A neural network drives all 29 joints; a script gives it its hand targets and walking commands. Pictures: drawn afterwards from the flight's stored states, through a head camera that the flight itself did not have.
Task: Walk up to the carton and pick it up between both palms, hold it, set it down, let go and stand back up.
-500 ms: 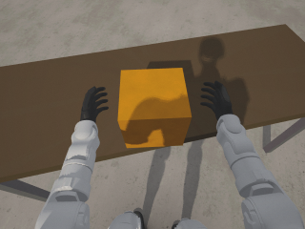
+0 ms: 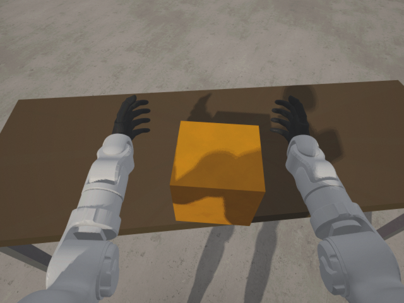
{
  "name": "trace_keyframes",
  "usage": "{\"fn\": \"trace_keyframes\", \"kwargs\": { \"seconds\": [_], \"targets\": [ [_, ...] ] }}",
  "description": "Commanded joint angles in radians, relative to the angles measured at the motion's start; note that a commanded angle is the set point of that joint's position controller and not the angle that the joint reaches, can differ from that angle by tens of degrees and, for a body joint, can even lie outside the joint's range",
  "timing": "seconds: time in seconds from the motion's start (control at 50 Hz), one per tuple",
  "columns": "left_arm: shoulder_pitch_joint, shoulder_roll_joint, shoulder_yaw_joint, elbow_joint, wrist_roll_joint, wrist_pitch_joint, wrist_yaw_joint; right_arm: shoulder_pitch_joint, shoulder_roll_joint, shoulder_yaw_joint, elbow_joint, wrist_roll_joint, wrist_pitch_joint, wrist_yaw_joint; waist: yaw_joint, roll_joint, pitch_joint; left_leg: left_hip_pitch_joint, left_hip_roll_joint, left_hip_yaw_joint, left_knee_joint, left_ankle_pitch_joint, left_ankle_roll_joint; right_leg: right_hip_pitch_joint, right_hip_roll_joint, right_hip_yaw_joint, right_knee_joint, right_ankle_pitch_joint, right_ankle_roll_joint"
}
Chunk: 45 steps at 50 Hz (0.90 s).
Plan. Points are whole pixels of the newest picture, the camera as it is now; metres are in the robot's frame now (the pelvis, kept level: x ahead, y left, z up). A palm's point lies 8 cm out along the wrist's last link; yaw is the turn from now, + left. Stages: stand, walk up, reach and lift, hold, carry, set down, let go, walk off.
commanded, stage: reach and lift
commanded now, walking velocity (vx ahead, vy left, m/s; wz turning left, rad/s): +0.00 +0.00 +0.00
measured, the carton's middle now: (215, 174) +0.41 +0.01 -0.05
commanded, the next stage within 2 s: none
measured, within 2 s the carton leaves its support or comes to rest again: neither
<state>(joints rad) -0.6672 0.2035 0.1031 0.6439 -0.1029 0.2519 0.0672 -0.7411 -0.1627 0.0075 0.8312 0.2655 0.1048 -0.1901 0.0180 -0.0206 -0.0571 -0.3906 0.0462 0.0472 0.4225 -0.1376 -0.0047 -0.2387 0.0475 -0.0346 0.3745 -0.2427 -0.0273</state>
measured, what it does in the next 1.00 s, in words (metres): stands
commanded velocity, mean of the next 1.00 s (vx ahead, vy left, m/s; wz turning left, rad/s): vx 0.00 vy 0.00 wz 0.00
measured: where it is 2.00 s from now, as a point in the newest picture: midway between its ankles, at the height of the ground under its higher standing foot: outside the picture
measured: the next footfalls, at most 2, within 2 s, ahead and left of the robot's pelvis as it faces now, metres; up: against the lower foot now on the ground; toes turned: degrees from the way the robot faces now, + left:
none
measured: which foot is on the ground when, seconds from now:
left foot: down 0.00-1.00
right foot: down 0.00-1.00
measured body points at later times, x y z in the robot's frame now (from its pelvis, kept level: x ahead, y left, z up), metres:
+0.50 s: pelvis +0.00 +0.00 -0.03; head +0.08 +0.01 +0.42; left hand +0.40 +0.19 -0.03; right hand +0.41 -0.15 -0.02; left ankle +0.04 +0.12 -0.74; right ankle -0.04 -0.10 -0.74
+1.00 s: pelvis -0.02 +0.02 -0.04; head +0.06 +0.04 +0.40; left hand +0.39 +0.16 -0.02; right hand +0.40 -0.13 -0.01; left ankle +0.04 +0.12 -0.74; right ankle -0.04 -0.10 -0.74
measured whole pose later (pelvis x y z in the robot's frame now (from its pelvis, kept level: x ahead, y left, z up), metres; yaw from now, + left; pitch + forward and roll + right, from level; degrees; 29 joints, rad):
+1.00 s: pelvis -0.02 +0.02 -0.04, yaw -1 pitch +21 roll -3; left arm -0.74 0.02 0.18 1.20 0.08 -0.43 0.12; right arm -0.81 -0.07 -0.22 1.29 0.06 -0.39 -0.11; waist 0.01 -0.01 -0.22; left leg -0.89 0.06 0.04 0.74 -0.22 0.02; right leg -0.74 0.05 -0.04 0.71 -0.34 -0.02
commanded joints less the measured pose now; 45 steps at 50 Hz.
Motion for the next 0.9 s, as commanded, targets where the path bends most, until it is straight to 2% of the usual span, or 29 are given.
{"fn": "trace_keyframes", "kwargs": {
  "seconds": [0.0,0.1,0.18,0.24,0.34,0.4,0.48,0.54,0.58,0.64,0.72,0.8,0.88],
  "targets": [
    [-0.385,0.081,0.038,-0.146,0.036,-0.065,-0.018,-0.339,-0.128,-0.023,-0.146,-0.009,-0.072,-0.011,-0.020,0.070,-0.515,0.558,-0.031,-0.031,0.064,0.432,-0.034,-0.070,0.005,-0.005,-0.049,0.443,0.100],
    [-0.282,0.026,0.078,-0.060,0.101,-0.181,-0.045,-0.240,-0.063,-0.013,-0.096,-0.046,-0.174,0.000,-0.011,0.047,-0.491,0.483,-0.046,-0.020,0.071,0.464,-0.036,-0.020,0.003,0.003,-0.016,0.530,0.101],
    [-0.282,0.002,0.125,0.108,0.162,-0.430,-0.044,-0.246,-0.016,-0.042,0.008,-0.106,-0.346,0.036,-0.013,0.037,-0.551,0.306,-0.054,-0.027,0.107,0.468,-0.029,-0.019,-0.011,0.029,0.047,0.610,0.092],
    [-0.357,0.025,0.134,0.204,0.158,-0.598,-0.023,-0.320,-0.005,-0.045,0.055,-0.126,-0.456,0.049,-0.017,0.047,-0.664,0.178,-0.052,-0.040,0.139,0.455,-0.020,-0.005,-0.033,0.052,0.111,0.687,0.096],
    [-0.437,0.043,0.126,0.306,0.134,-0.724,-0.004,-0.370,-0.001,-0.048,0.140,-0.136,-0.565,0.048,-0.030,0.060,-0.834,0.112,-0.041,-0.052,0.215,0.445,-0.025,-0.073,-0.051,0.053,0.192,0.727,0.108],
    [-0.444,0.033,0.120,0.386,0.129,-0.758,-0.001,-0.377,-0.008,-0.052,0.234,-0.126,-0.605,0.049,-0.036,0.062,-0.872,0.116,-0.034,-0.053,0.270,0.438,-0.032,-0.172,-0.046,0.047,0.220,0.666,0.102],
    [-0.416,0.018,0.120,0.467,0.120,-0.784,0.002,-0.386,-0.025,-0.029,0.322,-0.090,-0.640,0.055,-0.016,0.060,-0.877,0.130,-0.026,-0.048,0.315,0.436,-0.039,-0.276,-0.034,0.034,0.241,0.548,0.087],
    [-0.399,0.010,0.100,0.453,0.106,-0.777,0.006,-0.392,-0.046,-0.018,0.314,-0.066,-0.641,0.062,-0.007,0.063,-0.878,0.179,-0.020,-0.047,0.311,0.446,-0.050,-0.318,-0.015,0.018,0.222,0.461,0.070],
    [-0.407,0.001,0.074,0.413,0.095,-0.758,0.008,-0.395,-0.060,-0.031,0.288,-0.065,-0.626,0.064,-0.016,0.066,-0.870,0.220,-0.014,-0.050,0.297,0.440,-0.056,-0.348,-0.002,0.007,0.194,0.396,0.057],
    [-0.431,-0.018,0.045,0.374,0.086,-0.732,0.016,-0.406,-0.060,-0.063,0.267,-0.082,-0.596,0.074,-0.018,0.073,-0.837,0.241,-0.002,-0.057,0.287,0.391,-0.055,-0.421,0.004,-0.004,0.167,0.261,0.035],
    [-0.461,-0.044,0.017,0.376,0.079,-0.725,0.040,-0.430,-0.055,-0.105,0.285,-0.106,-0.559,0.094,-0.013,0.090,-0.804,0.241,0.011,-0.064,0.287,0.318,-0.050,-0.508,-0.001,-0.011,0.160,0.108,0.011],
    [-0.475,-0.068,0.007,0.395,0.084,-0.723,0.057,-0.450,-0.044,-0.123,0.309,-0.116,-0.540,0.104,-0.003,0.101,-0.798,0.231,0.017,-0.070,0.299,0.296,-0.048,-0.548,-0.007,-0.013,0.176,0.060,0.002],
    [-0.497,-0.139,0.024,0.402,0.124,-0.729,0.061,-0.484,0.041,-0.147,0.309,-0.165,-0.532,0.115,0.012,0.098,-0.789,0.199,0.016,-0.070,0.316,0.287,-0.037,-0.562,-0.015,-0.014,0.197,0.030,-0.001]
  ]
}}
